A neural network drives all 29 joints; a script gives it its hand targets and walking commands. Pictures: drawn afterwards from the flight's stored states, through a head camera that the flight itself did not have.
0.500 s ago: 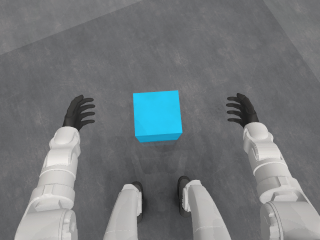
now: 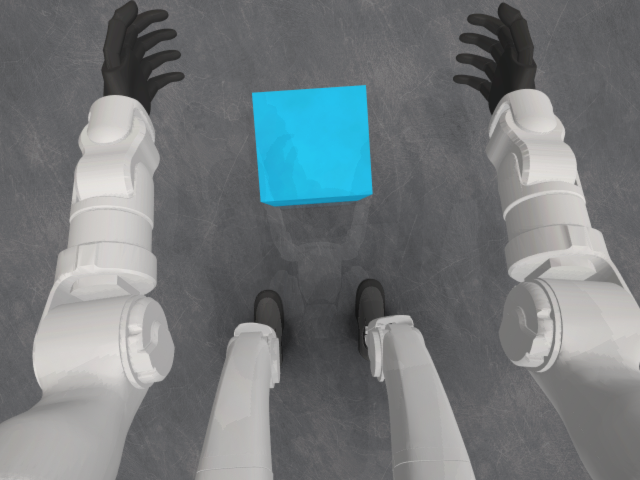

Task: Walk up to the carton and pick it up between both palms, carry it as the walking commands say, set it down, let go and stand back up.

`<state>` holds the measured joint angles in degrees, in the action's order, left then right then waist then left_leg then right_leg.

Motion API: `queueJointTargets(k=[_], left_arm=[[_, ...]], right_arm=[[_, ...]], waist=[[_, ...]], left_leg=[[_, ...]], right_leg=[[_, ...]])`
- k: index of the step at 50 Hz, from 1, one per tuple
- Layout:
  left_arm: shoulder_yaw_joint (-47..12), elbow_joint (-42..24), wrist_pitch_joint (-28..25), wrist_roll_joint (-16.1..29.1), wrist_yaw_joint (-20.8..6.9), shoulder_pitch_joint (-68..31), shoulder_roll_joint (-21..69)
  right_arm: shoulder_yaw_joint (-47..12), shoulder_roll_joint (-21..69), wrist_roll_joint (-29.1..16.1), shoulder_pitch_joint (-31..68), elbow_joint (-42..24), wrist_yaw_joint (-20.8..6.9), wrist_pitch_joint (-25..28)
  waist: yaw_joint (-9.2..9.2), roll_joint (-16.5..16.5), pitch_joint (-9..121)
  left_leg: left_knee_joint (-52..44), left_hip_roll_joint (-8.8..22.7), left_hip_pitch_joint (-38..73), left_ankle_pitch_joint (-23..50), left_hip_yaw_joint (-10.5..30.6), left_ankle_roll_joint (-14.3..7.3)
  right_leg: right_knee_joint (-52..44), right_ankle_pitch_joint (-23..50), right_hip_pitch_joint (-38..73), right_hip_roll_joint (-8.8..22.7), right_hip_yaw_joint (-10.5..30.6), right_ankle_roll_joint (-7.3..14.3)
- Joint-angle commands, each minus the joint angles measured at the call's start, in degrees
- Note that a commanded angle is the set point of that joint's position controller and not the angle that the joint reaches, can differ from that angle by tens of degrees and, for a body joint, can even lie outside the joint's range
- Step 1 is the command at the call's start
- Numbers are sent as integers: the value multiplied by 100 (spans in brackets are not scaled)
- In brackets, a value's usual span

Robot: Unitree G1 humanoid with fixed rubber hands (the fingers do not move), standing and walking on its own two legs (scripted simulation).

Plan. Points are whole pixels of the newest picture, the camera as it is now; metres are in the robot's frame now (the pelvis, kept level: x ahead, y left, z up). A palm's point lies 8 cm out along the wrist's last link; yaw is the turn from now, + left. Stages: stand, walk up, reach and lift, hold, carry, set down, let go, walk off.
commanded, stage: reach and lift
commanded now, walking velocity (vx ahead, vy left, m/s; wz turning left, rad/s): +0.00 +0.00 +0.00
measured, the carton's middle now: (313, 155) +0.51 +0.01 -0.56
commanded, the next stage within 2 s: none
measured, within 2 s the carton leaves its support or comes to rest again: neither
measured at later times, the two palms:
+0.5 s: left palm (169, 115) +0.51 +0.20 -0.22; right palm (456, 115) +0.50 -0.18 -0.24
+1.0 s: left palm (213, 142) +0.50 +0.18 -0.36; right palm (421, 140) +0.50 -0.17 -0.37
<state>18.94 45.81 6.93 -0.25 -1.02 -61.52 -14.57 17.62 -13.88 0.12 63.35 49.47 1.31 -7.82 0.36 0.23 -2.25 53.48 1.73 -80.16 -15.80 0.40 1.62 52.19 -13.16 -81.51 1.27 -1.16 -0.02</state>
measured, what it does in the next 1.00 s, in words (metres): lowers itself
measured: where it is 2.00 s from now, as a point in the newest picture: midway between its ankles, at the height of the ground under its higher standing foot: (320, 339)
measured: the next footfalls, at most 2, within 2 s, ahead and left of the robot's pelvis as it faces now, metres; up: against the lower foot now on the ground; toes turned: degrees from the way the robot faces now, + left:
none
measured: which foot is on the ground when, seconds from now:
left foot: down 0.00-1.00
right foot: down 0.00-1.00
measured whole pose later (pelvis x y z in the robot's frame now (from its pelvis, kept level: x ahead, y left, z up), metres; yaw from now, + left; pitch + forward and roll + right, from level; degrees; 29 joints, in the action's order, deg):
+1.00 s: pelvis -0.05 +0.00 -0.22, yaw +0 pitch +44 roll +2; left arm 17.7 56.3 6.1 1.4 5.2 -78.8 -15.8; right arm 11.7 -17.4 -0.6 81.0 61.6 6.8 -6.7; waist 0.0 0.0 -10.9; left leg 106.4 1.7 -119.0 -31.3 0.4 1.5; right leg 105.0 -27.2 -121.7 0.9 1.3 -0.2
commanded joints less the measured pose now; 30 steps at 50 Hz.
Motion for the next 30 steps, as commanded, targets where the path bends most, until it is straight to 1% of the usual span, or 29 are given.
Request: queueJointTargets(k=[1,2,3,4,5,7,8,9,10,11,12,13,14,15,16,17,18,19,20,21,22,23,24,25,26,27,28,29,30], left_arm=[[524,38,-200,-358,-101,-1681,-773],[463,-265,-208,-437,-93,-1668,-972],[574,112,-192,-524,-121,-1547,-874],[659,196,-146,-507,-126,-1455,-846],[480,336,-115,-465,-144,-1396,-510],[590,106,-249,-669,-156,-1659,-654],[762,371,-177,-758,-130,-1595,-745],[497,271,-144,-640,-137,-1697,-559],[564,296,-141,-496,-119,-1836,-638],[357,-175,-126,-428,-156,-2122,-421],[493,-39,-119,-610,-85,-2110,-686],[551,80,-102,-792,-42,-1975,-588],[493,301,-33,-660,-111,-2039,-491],[752,292,-107,-768,-8,-1772,-563],[752,52,-136,-698,-72,-2063,-695],[556,168,-74,-652,-61,-2336,-774],[580,-632,-204,-575,58,-2459,-942],[519,-124,-174,-628,120,-2278,-980],[565,596,-97,-424,95,-2084,-866],[305,353,-112,-326,140,-2259,-764],[234,441,-85,-330,155,-2408,-752],[147,-495,-131,-242,284,-2784,-751],[221,215,-122,-396,282,-2452,-890],[9,568,-95,-84,280,-2302,-635],[6,388,-128,-139,314,-2374,-708],[-29,94,-214,-15,344,-2479,-966],[-105,-248,-184,61,405,-2899,-906],[-87,-17,-180,-3,460,-2814,-1091],[-54,360,-131,111,440,-2671,-1048]], right_arm=[[-14,-192,487,1688,-849,21,119],[231,-525,588,1652,-1089,64,159],[159,-220,684,1416,-757,68,144],[236,-229,751,1312,-540,9,90],[293,-393,697,1564,-680,-41,132],[62,223,438,1709,-647,-135,168],[279,-95,662,1701,-558,-68,156],[264,-195,608,1754,-553,-94,144],[426,-346,796,1911,-556,-62,152],[543,-292,777,1588,-467,-74,159],[508,-301,773,1928,-619,-101,136],[525,-170,836,1695,-207,-135,91],[498,-370,744,1994,-386,-121,111],[403,-144,736,1634,-152,-146,120],[343,-239,737,1817,-301,-115,109],[311,-308,659,2143,-298,-31,69],[286,-402,613,2590,-1224,6,208],[204,-294,431,2505,-841,17,207],[294,-512,730,1867,-10,79,146],[389,-515,614,1940,168,86,147],[289,-607,383,2183,75,76,133],[467,-967,493,2586,-801,145,284],[259,-752,282,2542,-563,174,268],[281,-891,399,2366,-280,179,261],[278,-818,308,2159,-110,201,234],[87,-750,158,2392,-404,226,271],[102,-831,157,2469,-430,302,222],[125,-913,66,2588,-428,340,237],[-153,-710,77,2635,-354,327,179]], waist=[[-215,-442,6353],[-211,-101,6640],[-237,-297,6037],[-164,-485,6161],[-164,-167,5714],[-587,-156,5599],[-319,-460,5825],[-272,-33,6003],[-51,-361,5872],[141,-236,6123],[-177,-269,5416],[-156,15,5968],[-205,-148,5473],[-402,-241,5496],[-279,-481,5576],[-272,-213,6056],[-413,-439,6663],[-484,-210,6670],[-115,-638,6050],[94,-334,5934],[-148,-172,6047],[65,-175,6964],[-269,-59,6919],[-28,-116,5979],[-126,280,6532],[-196,-113,6717],[17,-38,7108],[-276,266,6537],[-207,-219,6547]], left_leg=[[259,-650,580,2043,-456,-21],[323,-684,1150,1875,-492,23],[330,-646,804,1996,-446,-19],[354,-650,541,2012,-348,2],[349,-655,599,2011,-355,8],[322,-572,541,1756,-441,-109],[604,-594,309,1659,-420,-5],[599,-561,656,1648,-298,-4],[764,-581,454,1297,-248,-25],[753,-567,524,1675,-289,3],[852,-521,405,1274,-214,-68],[1053,-530,1004,1525,-173,55],[1124,-517,30,1162,-292,-12],[1251,-499,236,1232,-240,-32],[1553,-485,-467,1084,-318,-54],[1616,-506,-187,979,-309,-25],[1708,-585,-83,1529,-326,-64],[1847,-571,-191,1535,-389,23],[2125,-604,-767,976,-343,16],[2117,-551,-504,720,-323,68],[2385,-537,-120,482,-308,47],[2580,-573,260,1391,-210,82],[2773,-624,9,1235,-365,79],[2782,-622,-765,885,-261,73],[3017,-630,-467,1035,-366,136],[3076,-639,-375,1013,-352,50],[3450,-614,-164,1200,-366,104],[3346,-655,-618,828,-463,125],[3454,-696,-829,541,-455,104]], right_leg=[[593,3301,4158,-449,445,-178],[620,2867,4230,-457,407,-157],[529,2914,3620,-455,349,-230],[774,3223,3992,-461,373,-195],[731,2930,3313,-476,330,-156],[723,2519,2946,-505,325,-222],[843,2556,3077,-524,291,-211],[961,2386,2938,-547,286,-181],[1067,2168,2975,-504,273,-142],[1048,2385,2838,-512,208,-141],[1173,1567,1869,-564,134,-186],[1308,1547,1873,-601,124,-199],[1290,1516,2079,-519,290,-158],[1522,1479,1596,-547,160,-168],[1699,1672,1898,-485,403,-119],[1802,1614,2062,-502,301,-145],[1989,2173,2235,-536,236,-156],[2168,2296,2155,-553,183,-172],[2360,1818,2052,-495,181,-184],[2433,1241,1407,-581,7,-129],[2589,644,921,-616,-19,-143],[2742,1473,1088,-655,-98,-115],[2920,1448,1102,-637,-64,-178],[2961,1184,643,-603,-53,-112],[3236,1257,673,-611,-16,-123],[3305,1229,804,-609,-76,-125],[3493,1217,672,-614,-38,-125],[3561,888,386,-635,-107,-143],[3596,798,737,-598,-124,-148]])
